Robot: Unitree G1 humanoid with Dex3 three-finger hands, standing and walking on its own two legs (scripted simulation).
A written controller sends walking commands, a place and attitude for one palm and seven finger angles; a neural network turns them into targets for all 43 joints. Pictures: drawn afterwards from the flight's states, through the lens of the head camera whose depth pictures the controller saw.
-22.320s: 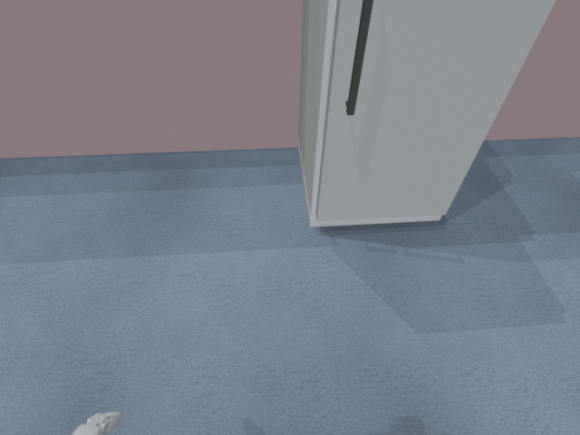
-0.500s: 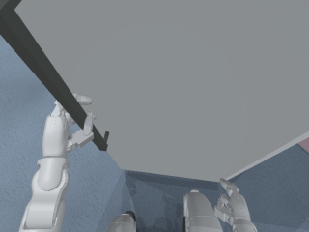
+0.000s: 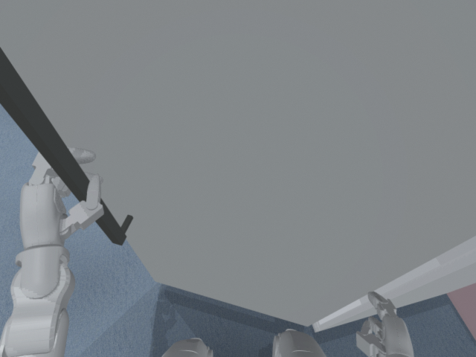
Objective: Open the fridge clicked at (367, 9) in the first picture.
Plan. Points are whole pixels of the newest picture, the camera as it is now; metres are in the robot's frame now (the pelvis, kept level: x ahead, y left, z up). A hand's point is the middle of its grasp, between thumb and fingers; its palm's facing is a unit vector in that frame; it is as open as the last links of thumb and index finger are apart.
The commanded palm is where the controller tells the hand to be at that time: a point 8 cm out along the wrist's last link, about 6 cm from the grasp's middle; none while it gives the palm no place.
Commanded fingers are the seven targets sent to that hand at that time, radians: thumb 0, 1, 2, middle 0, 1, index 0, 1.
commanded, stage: stop walking and hold the door back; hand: left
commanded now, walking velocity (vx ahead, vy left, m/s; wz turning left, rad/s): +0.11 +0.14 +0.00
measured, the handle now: (81, 164) +0.34 +0.26 +0.13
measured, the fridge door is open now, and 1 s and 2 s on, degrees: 61 60 58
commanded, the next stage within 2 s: loosen the grip on the handle in 1.24 s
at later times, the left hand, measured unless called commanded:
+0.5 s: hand (95, 192) +0.31 +0.23 +0.11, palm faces +0.46 -0.85 -0.27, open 5.9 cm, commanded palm +0.28 +0.27 +0.09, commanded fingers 0.00 0.90 0.90 -0.45 -1.40 -0.45 -1.40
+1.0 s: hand (96, 190) +0.31 +0.23 +0.11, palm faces +0.34 -0.91 -0.22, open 5.5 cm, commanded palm +0.29 +0.27 +0.09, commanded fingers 0.00 0.90 0.90 -0.45 -1.40 -0.45 -1.40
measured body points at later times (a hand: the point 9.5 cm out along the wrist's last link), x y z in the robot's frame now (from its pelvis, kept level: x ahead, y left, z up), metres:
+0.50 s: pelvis -0.07 -0.07 +0.02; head -0.03 -0.10 +0.46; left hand +0.28 +0.27 +0.13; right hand +0.08 -0.34 -0.11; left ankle -0.06 +0.09 -0.68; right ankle +0.00 -0.19 -0.72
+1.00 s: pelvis -0.09 -0.02 +0.01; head -0.07 -0.03 +0.46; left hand +0.29 +0.28 +0.13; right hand +0.02 -0.26 -0.12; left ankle -0.07 +0.09 -0.72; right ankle -0.03 -0.14 -0.72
